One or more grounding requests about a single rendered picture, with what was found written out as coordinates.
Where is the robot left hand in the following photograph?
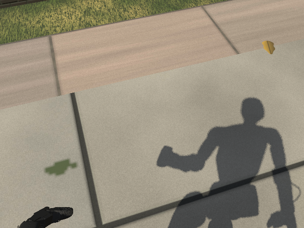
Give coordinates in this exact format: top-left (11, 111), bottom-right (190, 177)
top-left (17, 206), bottom-right (73, 228)

